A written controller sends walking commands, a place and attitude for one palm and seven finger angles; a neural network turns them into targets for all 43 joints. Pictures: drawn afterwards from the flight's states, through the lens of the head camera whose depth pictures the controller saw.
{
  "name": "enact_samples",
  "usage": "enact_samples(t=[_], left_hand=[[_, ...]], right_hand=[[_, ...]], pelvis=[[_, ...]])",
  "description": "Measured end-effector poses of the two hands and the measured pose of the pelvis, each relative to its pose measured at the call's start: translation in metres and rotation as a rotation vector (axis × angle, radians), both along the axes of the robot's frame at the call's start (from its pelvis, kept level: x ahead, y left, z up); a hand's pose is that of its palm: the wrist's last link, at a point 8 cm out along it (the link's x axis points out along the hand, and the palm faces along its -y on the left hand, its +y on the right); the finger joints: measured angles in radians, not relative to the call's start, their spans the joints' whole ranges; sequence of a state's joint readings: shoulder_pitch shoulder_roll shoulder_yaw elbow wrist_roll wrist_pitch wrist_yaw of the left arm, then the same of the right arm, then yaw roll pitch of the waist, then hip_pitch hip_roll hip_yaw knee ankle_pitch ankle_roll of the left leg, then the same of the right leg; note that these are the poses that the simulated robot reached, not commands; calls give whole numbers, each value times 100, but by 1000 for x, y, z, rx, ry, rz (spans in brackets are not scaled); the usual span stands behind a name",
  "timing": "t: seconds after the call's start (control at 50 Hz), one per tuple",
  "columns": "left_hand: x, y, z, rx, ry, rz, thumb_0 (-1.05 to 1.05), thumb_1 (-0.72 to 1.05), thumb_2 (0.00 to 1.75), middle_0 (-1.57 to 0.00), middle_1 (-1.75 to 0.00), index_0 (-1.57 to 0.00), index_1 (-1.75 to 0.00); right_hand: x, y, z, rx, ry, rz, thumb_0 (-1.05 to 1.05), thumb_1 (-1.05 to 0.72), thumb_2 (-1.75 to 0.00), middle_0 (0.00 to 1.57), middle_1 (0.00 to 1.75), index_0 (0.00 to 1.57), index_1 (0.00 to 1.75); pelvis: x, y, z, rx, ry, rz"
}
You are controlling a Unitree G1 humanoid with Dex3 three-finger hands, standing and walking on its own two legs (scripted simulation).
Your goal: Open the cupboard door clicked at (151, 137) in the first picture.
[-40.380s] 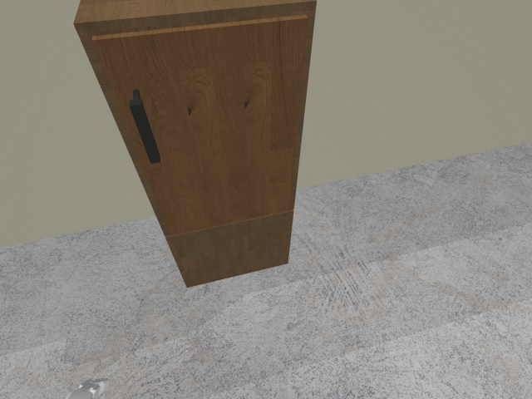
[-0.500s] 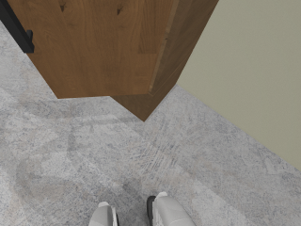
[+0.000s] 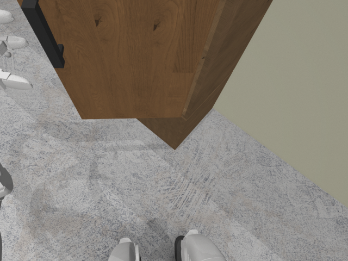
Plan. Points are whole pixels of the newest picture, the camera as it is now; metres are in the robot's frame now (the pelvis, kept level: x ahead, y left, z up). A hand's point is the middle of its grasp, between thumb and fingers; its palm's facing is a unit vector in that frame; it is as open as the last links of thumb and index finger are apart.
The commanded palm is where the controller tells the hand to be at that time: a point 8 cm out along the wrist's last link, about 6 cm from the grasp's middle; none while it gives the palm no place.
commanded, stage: slide the fingers in behind the handle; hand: left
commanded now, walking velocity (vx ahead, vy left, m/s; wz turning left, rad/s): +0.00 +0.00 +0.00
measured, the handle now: (48, 31) +0.58 +0.22 +0.11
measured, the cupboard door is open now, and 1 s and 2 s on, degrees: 45 45 46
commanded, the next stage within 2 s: close the thumb around the handle in 1.38 s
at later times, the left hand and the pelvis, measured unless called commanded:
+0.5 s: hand (35, 52) +0.52 +0.24 +0.11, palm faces -0.01 -1.00 -0.01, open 13.9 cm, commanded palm +0.50 +0.28 +0.11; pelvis +0.00 -0.01 +0.00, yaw +0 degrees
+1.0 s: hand (55, 52) +0.53 +0.21 +0.11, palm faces -0.01 -1.00 -0.01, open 13.9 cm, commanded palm +0.50 +0.25 +0.11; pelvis +0.00 -0.01 +0.00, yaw +0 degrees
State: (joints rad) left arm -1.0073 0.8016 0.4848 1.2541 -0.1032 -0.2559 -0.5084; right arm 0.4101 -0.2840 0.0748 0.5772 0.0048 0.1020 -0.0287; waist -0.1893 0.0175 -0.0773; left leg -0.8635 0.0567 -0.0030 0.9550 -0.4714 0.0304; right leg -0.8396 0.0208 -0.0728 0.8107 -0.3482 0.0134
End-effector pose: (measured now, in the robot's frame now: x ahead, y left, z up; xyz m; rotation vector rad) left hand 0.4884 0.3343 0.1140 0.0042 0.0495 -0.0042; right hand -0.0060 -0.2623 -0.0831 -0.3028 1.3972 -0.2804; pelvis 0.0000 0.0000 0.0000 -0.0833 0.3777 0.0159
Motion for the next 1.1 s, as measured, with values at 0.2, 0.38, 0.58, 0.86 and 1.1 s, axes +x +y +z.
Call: enact_samples(t=[0.2,0.38,0.58,0.86,1.1], left_hand=[[5,-20,-6,-12,-16,-6,-1,-50,30,-30,-120,-30,-120],[9,-34,-1,5,-20,2,-1,-50,30,-30,-120,-30,-120],[10,-50,-4,9,5,-1,-1,-50,30,-30,-120,-30,-120],[19,-67,-6,9,-17,6,-1,-50,30,-30,-120,-30,-120],[15,-78,-5,2,-21,12,-1,-50,30,-30,-120,-30,-120]], right_hand=[[-9,-1,0,-3,3,-15,0,-91,-90,20,30,20,30],[-24,-1,-1,14,26,-42,0,-91,-90,20,30,20,30],[-27,-4,-2,24,22,-46,0,-91,-90,20,30,20,30],[-19,-11,-2,18,4,-47,0,-91,-90,20,30,20,30],[-8,-10,-4,43,-21,-43,0,-91,-90,20,30,20,30]], pelvis=[[-3,-1,-1,2,0,-3],[-3,-3,0,7,-7,-8],[-3,-7,1,15,-12,-9],[0,-12,1,20,-2,-15],[6,-13,4,24,-15,-15]])
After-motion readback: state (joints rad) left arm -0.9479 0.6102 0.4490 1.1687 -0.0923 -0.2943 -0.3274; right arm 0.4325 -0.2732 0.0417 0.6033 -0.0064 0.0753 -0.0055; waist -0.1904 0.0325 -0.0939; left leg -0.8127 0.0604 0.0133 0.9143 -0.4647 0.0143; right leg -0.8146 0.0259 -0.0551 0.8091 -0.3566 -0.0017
